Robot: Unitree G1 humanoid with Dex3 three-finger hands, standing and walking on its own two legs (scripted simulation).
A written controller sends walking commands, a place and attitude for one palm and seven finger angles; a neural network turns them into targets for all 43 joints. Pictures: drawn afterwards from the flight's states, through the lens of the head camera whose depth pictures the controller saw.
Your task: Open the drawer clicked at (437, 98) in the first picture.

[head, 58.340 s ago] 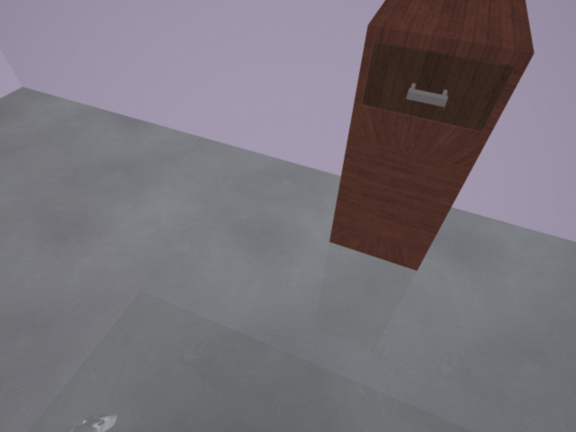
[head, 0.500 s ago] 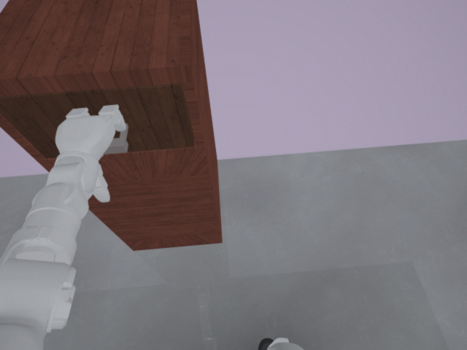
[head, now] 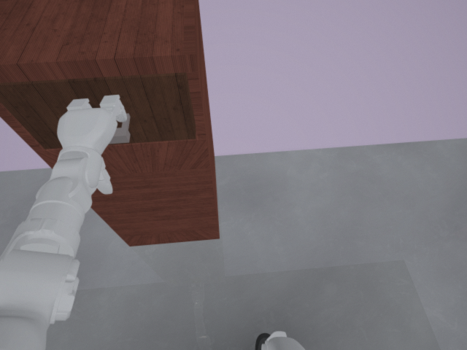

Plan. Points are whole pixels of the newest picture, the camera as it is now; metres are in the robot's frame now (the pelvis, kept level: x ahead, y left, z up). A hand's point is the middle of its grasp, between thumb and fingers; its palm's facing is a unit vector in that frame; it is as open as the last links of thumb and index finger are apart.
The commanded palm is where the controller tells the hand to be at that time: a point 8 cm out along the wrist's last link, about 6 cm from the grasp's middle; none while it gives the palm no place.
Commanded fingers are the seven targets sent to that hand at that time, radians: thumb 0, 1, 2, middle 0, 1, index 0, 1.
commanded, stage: lower the fingers behind the handle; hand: left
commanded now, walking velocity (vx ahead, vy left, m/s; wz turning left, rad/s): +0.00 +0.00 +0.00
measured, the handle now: (103, 128) +0.52 +0.25 +0.04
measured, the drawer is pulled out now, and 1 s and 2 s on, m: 0.00 0.00 0.00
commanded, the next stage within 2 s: lift the fingers back up to retry in 0.46 s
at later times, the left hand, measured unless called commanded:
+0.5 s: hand (102, 145) +0.47 +0.24 +0.05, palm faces -0.01 -0.01 -1.00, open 13.8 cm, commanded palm +0.44 +0.25 +0.07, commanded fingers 0.00 -0.50 0.30 -0.30 -1.20 -0.30 -1.20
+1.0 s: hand (93, 133) +0.47 +0.24 +0.08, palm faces +0.02 -0.01 -1.00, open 13.9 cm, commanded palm +0.44 +0.25 +0.13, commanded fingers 0.00 -0.50 0.30 -0.30 -1.20 -0.30 -1.20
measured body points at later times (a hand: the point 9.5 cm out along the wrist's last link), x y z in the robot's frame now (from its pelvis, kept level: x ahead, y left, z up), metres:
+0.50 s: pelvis -0.01 +0.01 -0.01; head +0.08 -0.01 +0.43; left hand +0.47 +0.24 +0.10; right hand +0.02 -0.27 -0.14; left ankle -0.04 +0.09 -0.71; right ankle +0.05 -0.11 -0.71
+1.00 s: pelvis +0.02 +0.00 +0.01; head +0.09 -0.02 +0.45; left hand +0.46 +0.24 +0.13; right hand +0.08 -0.27 -0.13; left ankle -0.04 +0.09 -0.71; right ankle +0.05 -0.11 -0.71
